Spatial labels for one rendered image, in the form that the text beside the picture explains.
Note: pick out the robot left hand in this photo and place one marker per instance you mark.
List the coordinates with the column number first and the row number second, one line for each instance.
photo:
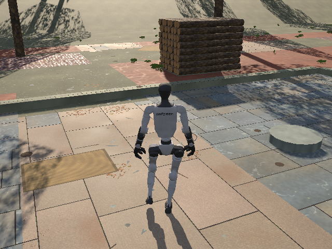
column 139, row 150

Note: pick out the left robot upper arm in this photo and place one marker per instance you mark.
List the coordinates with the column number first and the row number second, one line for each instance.
column 146, row 117

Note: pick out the robot head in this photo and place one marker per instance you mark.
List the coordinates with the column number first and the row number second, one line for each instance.
column 164, row 91

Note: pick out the right robot upper arm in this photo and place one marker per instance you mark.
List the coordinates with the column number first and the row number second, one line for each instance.
column 184, row 119

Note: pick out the robot left thigh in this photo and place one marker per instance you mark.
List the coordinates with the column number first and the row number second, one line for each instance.
column 153, row 155

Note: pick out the right robot forearm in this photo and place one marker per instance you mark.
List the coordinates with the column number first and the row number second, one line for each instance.
column 189, row 138

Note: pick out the robot right hand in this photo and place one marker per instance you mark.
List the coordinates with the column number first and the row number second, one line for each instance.
column 188, row 148

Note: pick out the left robot forearm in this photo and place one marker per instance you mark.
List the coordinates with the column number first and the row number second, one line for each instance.
column 139, row 139

